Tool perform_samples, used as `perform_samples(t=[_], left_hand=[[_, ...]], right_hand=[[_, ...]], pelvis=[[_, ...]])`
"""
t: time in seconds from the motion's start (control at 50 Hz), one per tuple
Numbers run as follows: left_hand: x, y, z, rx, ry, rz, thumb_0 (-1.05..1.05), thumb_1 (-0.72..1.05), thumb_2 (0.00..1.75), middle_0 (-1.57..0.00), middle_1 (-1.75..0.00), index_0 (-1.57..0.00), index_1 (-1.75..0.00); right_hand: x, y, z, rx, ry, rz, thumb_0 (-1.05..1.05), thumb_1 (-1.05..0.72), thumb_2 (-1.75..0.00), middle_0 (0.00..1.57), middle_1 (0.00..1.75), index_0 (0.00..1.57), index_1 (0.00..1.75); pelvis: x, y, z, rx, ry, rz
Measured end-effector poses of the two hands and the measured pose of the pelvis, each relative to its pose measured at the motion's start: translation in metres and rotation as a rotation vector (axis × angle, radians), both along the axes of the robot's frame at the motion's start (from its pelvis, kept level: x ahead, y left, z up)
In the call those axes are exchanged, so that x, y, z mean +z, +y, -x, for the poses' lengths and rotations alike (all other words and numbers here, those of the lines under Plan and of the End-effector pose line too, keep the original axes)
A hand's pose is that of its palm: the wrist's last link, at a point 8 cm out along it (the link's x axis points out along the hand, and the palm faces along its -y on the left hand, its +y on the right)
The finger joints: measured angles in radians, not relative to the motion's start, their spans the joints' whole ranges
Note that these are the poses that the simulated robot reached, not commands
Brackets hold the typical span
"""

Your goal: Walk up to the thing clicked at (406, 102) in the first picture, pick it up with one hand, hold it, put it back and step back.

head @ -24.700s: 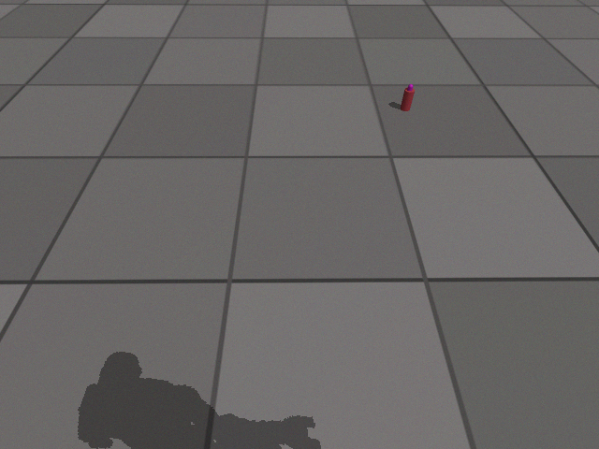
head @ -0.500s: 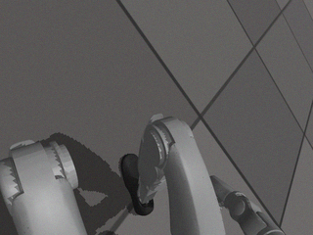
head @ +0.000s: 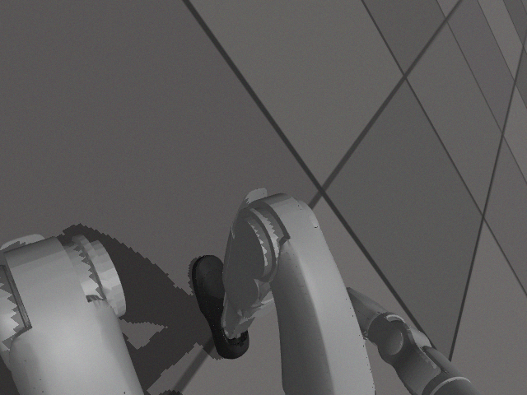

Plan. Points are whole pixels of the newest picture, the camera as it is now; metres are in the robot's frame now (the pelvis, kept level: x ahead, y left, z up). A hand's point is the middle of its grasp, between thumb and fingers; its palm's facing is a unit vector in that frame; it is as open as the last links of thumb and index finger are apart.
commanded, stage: loosen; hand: left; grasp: from the side
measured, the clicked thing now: out of the picture +0.43 +0.31 -0.20
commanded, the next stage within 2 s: open in 0.04 s
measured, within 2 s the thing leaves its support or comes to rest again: neither
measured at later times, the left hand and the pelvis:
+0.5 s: hand out of the picture +0.43 +0.31 -0.18, palm faces +0.45 -0.89 +0.00, open 14.2 cm; pelvis +0.00 +0.00 +0.00, yaw -1 degrees
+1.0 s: hand out of the picture +0.41 +0.37 -0.11, palm faces +0.44 -0.90 -0.04, open 17.7 cm; pelvis +0.00 +0.00 +0.01, yaw +1 degrees
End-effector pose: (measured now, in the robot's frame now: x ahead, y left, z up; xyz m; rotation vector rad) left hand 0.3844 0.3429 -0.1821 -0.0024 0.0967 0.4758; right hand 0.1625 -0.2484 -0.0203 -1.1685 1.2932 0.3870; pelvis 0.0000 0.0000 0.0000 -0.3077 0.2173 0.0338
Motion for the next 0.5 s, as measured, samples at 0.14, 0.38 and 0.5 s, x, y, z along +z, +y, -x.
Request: perform_samples(t=[0.14,0.38,0.5], left_hand=[[-0.001,0.000,0.001,0.003,-0.013,0.007,-0.01,-0.12,0.98,-0.81,-0.94,-0.85,-0.94],[0.006,0.002,-0.005,-0.015,-0.047,0.004,-0.01,-0.24,0.49,-0.65,-0.59,-0.66,-0.59],[0.006,0.002,-0.003,-0.009,-0.038,0.009,-0.01,-0.39,0.30,-0.48,-0.39,-0.48,-0.39]], right_hand=[[0.002,0.004,0.001,0.013,0.001,0.003,-0.01,-0.91,-0.90,0.20,0.30,0.20,0.30],[0.008,0.010,0.000,0.016,-0.012,0.011,-0.01,-0.92,-0.90,0.20,0.30,0.21,0.30],[0.009,0.011,0.000,0.017,-0.013,0.008,-0.01,-0.92,-0.90,0.20,0.30,0.21,0.30]], pelvis=[[0.000,0.002,0.001,-0.003,-0.008,0.006],[0.002,0.005,0.002,-0.006,-0.012,0.019],[0.003,0.005,0.003,-0.008,-0.011,0.021]])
